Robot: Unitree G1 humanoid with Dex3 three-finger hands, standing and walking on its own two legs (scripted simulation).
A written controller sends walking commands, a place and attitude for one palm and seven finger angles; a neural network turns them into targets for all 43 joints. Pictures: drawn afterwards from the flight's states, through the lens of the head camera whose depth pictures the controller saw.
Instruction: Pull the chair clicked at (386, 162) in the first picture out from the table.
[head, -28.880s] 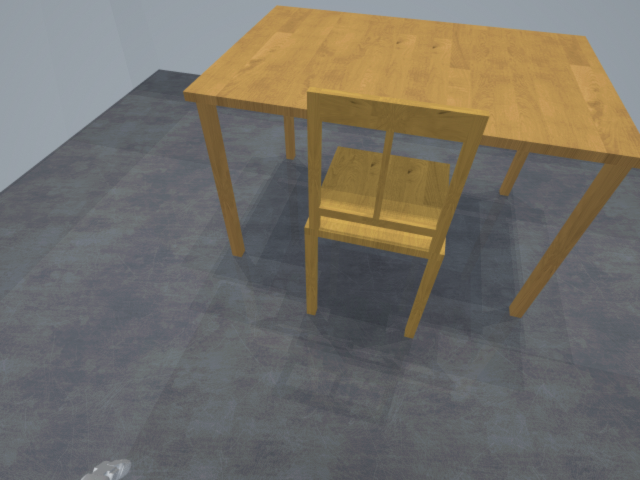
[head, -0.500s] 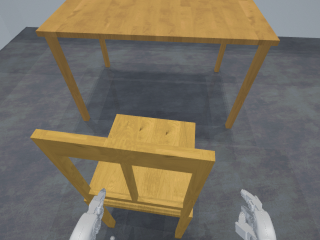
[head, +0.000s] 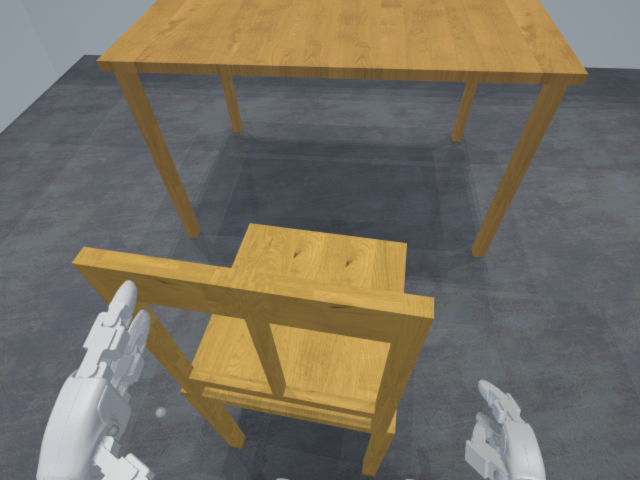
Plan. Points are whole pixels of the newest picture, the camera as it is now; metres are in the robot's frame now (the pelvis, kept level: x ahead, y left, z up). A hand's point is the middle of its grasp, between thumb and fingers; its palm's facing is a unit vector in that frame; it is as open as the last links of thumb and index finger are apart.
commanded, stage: draw the hand back to the body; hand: left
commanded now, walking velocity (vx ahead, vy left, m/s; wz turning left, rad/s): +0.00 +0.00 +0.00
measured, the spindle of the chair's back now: (269, 358) +0.29 +0.10 -0.04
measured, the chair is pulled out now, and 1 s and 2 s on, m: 0.55 0.55 0.55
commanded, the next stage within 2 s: step back with the hand held close in 1.08 s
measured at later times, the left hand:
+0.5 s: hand (48, 343) +0.20 +0.24 +0.18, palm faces +0.40 -0.81 -0.43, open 12.3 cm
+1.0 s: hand (21, 299) +0.22 +0.26 +0.21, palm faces +0.43 -0.79 -0.44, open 7.5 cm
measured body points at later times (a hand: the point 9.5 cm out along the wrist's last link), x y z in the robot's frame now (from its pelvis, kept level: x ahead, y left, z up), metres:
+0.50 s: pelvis +0.02 -0.01 +0.05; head +0.01 -0.04 +0.50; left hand +0.18 +0.28 +0.21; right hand +0.22 -0.22 -0.03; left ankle -0.02 +0.12 -0.68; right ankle +0.01 -0.13 -0.68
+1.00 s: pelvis +0.03 +0.00 +0.06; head +0.03 -0.03 +0.51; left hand +0.20 +0.30 +0.24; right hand +0.21 -0.23 -0.03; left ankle -0.02 +0.12 -0.68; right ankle +0.01 -0.13 -0.68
